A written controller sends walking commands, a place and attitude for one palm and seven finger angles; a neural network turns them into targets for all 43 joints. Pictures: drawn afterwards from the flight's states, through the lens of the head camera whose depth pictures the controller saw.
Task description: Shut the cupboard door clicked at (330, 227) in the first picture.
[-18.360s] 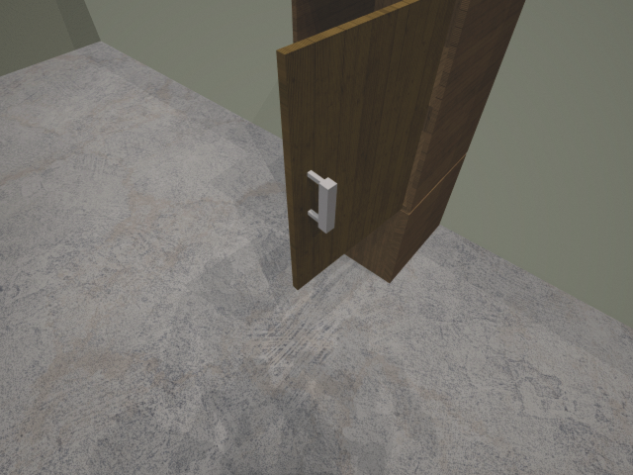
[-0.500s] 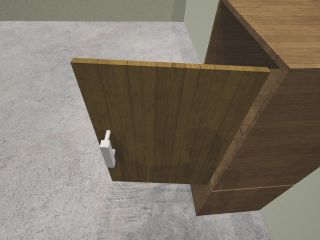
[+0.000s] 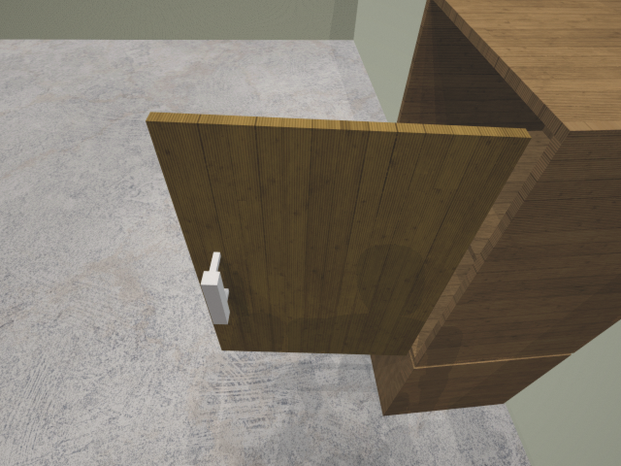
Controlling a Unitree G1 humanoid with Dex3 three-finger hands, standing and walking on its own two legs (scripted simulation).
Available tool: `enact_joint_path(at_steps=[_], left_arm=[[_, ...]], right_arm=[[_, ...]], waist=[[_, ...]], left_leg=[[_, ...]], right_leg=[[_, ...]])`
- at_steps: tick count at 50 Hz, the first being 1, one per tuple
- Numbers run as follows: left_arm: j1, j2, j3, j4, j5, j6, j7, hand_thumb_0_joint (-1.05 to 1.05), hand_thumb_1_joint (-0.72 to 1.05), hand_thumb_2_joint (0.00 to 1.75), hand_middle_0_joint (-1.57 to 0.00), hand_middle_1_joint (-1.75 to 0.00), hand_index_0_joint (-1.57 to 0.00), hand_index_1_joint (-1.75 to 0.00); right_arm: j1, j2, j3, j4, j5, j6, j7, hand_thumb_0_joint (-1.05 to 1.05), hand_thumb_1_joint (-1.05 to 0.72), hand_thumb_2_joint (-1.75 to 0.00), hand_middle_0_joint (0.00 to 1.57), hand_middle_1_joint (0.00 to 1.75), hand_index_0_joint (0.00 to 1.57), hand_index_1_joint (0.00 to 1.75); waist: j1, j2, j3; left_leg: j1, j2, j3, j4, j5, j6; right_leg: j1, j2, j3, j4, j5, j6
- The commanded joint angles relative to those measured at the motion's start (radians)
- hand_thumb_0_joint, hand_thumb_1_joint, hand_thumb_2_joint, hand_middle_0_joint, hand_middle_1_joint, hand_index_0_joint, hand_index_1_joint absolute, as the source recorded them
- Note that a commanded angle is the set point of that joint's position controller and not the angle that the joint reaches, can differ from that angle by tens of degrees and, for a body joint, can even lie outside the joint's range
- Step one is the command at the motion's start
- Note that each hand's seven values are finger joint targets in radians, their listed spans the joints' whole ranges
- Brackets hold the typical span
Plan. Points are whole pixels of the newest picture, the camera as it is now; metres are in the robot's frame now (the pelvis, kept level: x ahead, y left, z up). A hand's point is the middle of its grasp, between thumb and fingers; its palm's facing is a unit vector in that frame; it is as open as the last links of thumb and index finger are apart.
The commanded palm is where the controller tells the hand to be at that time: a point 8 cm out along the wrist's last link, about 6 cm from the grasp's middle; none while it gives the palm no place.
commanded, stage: look again from close up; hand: left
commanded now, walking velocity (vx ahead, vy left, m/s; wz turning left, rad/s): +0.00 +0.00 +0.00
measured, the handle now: (218, 288) +0.38 +0.17 -0.04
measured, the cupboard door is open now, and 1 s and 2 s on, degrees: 83 83 83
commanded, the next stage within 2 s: shuffle to correct the standing spot in 0.28 s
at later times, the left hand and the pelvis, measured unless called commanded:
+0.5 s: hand out of the picture -0.02 +0.18 -0.18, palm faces +0.01 -0.98 -0.18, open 7.4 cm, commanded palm none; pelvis -0.01 +0.01 +0.00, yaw +0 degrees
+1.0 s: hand out of the picture -0.03 +0.13 -0.18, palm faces +0.02 -0.99 -0.15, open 7.4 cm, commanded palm none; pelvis -0.02 -0.03 +0.00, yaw -2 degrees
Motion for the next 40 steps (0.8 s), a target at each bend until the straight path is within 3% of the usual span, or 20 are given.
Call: enact_joint_path(at_steps=[1,18,23,25,28,31,32,33,34,35,36,37,38,39,40], left_arm=[[0.067,0.101,0.018,-0.018,0.003,-0.01,0.006,0.0,0.9,0.9,-0.2,-0.3,-0.2,-0.3],[0.095,0.082,0.015,-0.006,0.006,-0.012,0.008,0.0,0.9,0.9,-0.2,-0.3,-0.2,-0.3],[0.102,0.078,0.02,-0.016,0.005,-0.002,0.009,0.0,0.9,0.9,-0.2,-0.3,-0.2,-0.3],[0.104,0.079,0.029,-0.031,0.005,0.009,0.009,0.0,0.9,0.9,-0.2,-0.3,-0.2,-0.3],[0.105,0.077,0.041,-0.063,0.012,0.029,0.003,0.0,0.9,0.9,-0.2,-0.3,-0.2,-0.3],[0.106,0.073,0.058,-0.105,0.019,0.055,-0.003,0.0,0.9,0.9,-0.2,-0.3,-0.2,-0.3],[0.105,0.062,0.058,-0.114,0.019,0.056,-0.004,0.0,0.9,0.9,-0.2,-0.3,-0.2,-0.3],[0.123,0.042,0.06,-0.116,0.018,0.053,-0.005,0.0,0.9,0.9,-0.2,-0.3,-0.2,-0.3],[0.156,0.03,0.059,-0.106,0.018,0.045,-0.007,0.0,0.9,0.9,-0.2,-0.3,-0.2,-0.3],[0.193,0.03,0.056,-0.09,0.02,0.031,-0.008,0.0,0.9,0.9,-0.2,-0.3,-0.2,-0.3],[0.174,0.073,0.054,-0.089,0.026,0.015,-0.003,0.0,0.9,0.9,-0.2,-0.3,-0.2,-0.3],[0.136,0.117,0.048,-0.093,0.017,0.004,0.001,0.0,0.9,0.9,-0.2,-0.3,-0.2,-0.3],[0.112,0.13,0.048,-0.1,0.012,-0.003,0.003,0.0,0.9,0.9,-0.2,-0.3,-0.2,-0.3],[0.093,0.122,0.046,-0.099,0.011,-0.009,0.004,0.0,0.9,0.9,-0.2,-0.3,-0.2,-0.3],[0.084,0.109,0.045,-0.095,0.011,-0.014,0.003,0.0,0.9,0.9,-0.2,-0.3,-0.2,-0.3]], right_arm=[[0.035,-0.122,-0.016,-0.036,-0.004,-0.02,-0.011,0.0,-0.9,-0.9,0.2,0.3,0.2,0.3],[0.041,-0.11,-0.02,-0.034,-0.002,-0.02,-0.011,0.0,-0.9,-0.9,0.2,0.3,0.2,0.3],[0.04,-0.107,-0.029,-0.044,-0.001,-0.019,-0.019,0.0,-0.9,-0.9,0.2,0.3,0.2,0.3],[0.044,-0.117,-0.039,-0.054,-0.003,-0.014,-0.024,0.0,-0.9,-0.9,0.2,0.3,0.2,0.3],[0.044,-0.148,-0.06,-0.073,-0.006,-0.002,-0.034,0.0,-0.9,-0.9,0.2,0.3,0.2,0.3],[0.036,-0.183,-0.085,-0.11,-0.014,0.012,-0.042,0.0,-0.9,-0.9,0.2,0.3,0.2,0.3],[0.029,-0.181,-0.085,-0.121,-0.018,0.013,-0.042,0.0,-0.9,-0.9,0.2,0.3,0.2,0.3],[0.003,-0.178,-0.084,-0.13,-0.022,0.014,-0.038,0.0,-0.9,-0.9,0.2,0.3,0.2,0.3],[-0.023,-0.169,-0.079,-0.138,-0.023,0.016,-0.032,0.0,-0.9,-0.9,0.2,0.3,0.2,0.3],[-0.04,-0.148,-0.072,-0.14,-0.019,0.018,-0.023,0.0,-0.9,-0.9,0.2,0.3,0.2,0.3],[-0.026,-0.086,-0.062,-0.145,-0.009,0.02,-0.015,0.0,-0.9,-0.9,0.2,0.3,0.2,0.3],[-0.019,-0.036,-0.046,-0.151,-0.007,0.027,-0.002,0.0,-0.9,-0.9,0.2,0.3,0.2,0.3],[-0.033,-0.053,-0.047,-0.143,-0.013,0.032,0.004,0.0,-0.9,-0.9,0.2,0.3,0.2,0.3],[-0.039,-0.062,-0.046,-0.134,-0.015,0.03,0.007,0.0,-0.9,-0.9,0.2,0.3,0.2,0.3],[-0.019,-0.061,-0.044,-0.118,-0.016,0.024,0.008,0.0,-0.9,-0.9,0.2,0.3,0.2,0.3]], waist=[[0.011,0.039,0.015],[0.007,0.031,0.02],[0.005,0.017,0.012],[0.0,0.045,-0.005],[0.0,0.1,-0.008],[-0.005,0.173,-0.028],[-0.002,0.169,-0.033],[0.014,0.175,-0.056],[0.038,0.155,-0.073],[0.056,0.094,-0.083],[0.037,-0.068,-0.05],[0.016,-0.188,-0.011],[0.027,-0.202,0.02],[0.026,-0.186,0.068],[0.018,-0.147,0.067]], left_leg=[[0.033,0.114,-0.116,-0.077,0.197,0.009],[0.04,0.114,-0.115,-0.082,0.18,0.011],[0.062,0.137,-0.113,-0.056,0.324,0.012],[0.075,0.156,-0.12,-0.045,0.382,0.018],[0.062,0.217,-0.159,-0.054,0.418,0.055],[0.009,0.335,-0.243,-0.076,0.411,0.144],[-0.02,0.352,-0.253,-0.076,0.391,0.168],[-0.057,0.335,-0.229,-0.068,0.325,0.16],[-0.105,0.295,-0.188,-0.038,0.217,0.126],[-0.155,0.221,-0.134,0.026,0.07,0.074],[-0.209,0.096,-0.055,0.126,-0.122,0.007],[-0.204,0.036,-0.014,0.166,-0.215,-0.027],[-0.189,0.039,-0.036,0.227,-0.21,-0.026],[-0.204,0.042,-0.057,0.264,-0.173,-0.022],[-0.21,0.043,-0.066,0.278,-0.146,-0.02]], right_leg=[[-0.068,-0.084,0.066,-0.057,0.172,-0.036],[-0.088,-0.084,0.073,-0.064,0.16,-0.034],[-0.109,-0.077,0.06,-0.024,0.236,-0.023],[-0.131,-0.065,0.049,0.013,0.223,-0.021],[-0.183,-0.037,0.023,0.102,0.135,-0.019],[-0.245,-0.013,-0.005,0.311,-0.126,-0.022],[-0.235,-0.017,0.007,0.353,-0.193,-0.029],[-0.194,-0.024,0.018,0.322,-0.187,-0.034],[-0.115,-0.023,0.01,0.222,-0.103,-0.034],[-0.04,-0.031,0.027,0.068,0.012,-0.026],[-0.058,-0.125,0.179,-0.082,-0.018,-0.042],[-0.135,-0.228,0.281,-0.207,-0.181,-0.082],[-0.212,-0.249,0.347,-0.275,-0.314,-0.103],[-0.222,-0.239,0.353,-0.276,-0.263,-0.115],[-0.184,-0.229,0.324,-0.249,-0.165,-0.13]])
